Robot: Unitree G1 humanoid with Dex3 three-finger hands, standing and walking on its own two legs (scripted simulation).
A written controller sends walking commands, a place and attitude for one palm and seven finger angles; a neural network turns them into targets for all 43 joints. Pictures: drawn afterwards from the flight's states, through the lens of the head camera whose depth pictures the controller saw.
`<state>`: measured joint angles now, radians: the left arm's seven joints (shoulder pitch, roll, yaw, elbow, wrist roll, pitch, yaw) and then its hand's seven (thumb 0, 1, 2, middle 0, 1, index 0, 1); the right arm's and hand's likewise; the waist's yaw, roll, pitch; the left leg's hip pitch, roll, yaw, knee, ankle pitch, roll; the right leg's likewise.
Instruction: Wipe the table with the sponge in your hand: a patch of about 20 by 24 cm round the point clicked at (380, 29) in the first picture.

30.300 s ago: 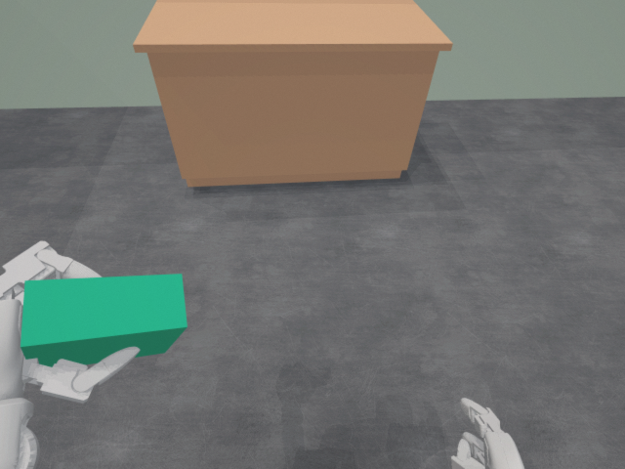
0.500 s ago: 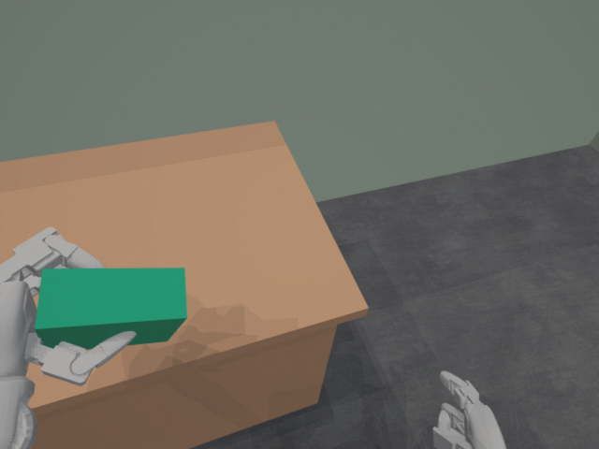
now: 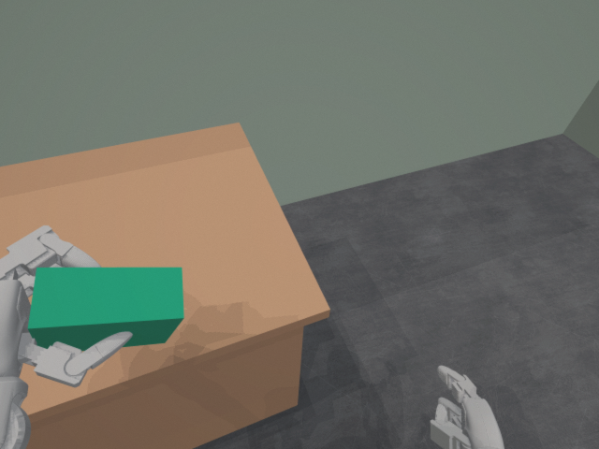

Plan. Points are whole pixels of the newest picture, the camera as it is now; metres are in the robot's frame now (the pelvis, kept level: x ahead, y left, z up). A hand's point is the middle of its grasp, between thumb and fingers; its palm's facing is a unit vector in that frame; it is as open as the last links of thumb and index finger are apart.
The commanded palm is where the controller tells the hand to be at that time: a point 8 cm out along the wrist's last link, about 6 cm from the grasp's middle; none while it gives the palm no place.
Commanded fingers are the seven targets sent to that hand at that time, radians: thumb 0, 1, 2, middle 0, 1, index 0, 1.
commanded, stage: shuffle to correct the standing spot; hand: left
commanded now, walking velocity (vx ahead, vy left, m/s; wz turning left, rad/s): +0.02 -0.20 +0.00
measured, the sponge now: (132, 310) +0.23 +0.20 +0.13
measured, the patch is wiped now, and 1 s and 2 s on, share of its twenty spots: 0.00 0.00 0.00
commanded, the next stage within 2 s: come to a stop and stand still in 0.12 s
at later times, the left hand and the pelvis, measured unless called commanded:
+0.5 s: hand (89, 324) +0.20 +0.22 +0.15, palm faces +0.34 -0.85 -0.39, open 9.6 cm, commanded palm +0.15 +0.26 +0.17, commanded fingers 0.00 0.10 1.30 -1.20 -1.60 -1.20 -1.60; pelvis +0.00 -0.02 +0.00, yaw +2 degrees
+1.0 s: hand (6, 333) +0.19 +0.29 +0.16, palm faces +0.36 -0.86 -0.36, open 9.6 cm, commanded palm +0.13 +0.33 +0.17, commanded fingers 0.00 0.10 1.30 -1.20 -1.60 -1.20 -1.60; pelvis -0.02 +0.04 +0.00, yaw +1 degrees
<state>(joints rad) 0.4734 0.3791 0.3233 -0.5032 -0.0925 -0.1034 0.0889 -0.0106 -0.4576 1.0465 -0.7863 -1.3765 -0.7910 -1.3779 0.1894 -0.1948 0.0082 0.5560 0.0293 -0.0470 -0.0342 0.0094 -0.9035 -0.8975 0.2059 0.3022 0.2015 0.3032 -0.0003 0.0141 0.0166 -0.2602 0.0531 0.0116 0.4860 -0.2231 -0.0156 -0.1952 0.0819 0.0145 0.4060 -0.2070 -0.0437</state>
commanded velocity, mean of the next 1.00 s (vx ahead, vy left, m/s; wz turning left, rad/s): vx -0.01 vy -0.02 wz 0.00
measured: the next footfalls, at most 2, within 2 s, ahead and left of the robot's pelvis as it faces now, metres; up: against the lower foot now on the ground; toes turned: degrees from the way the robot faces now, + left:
none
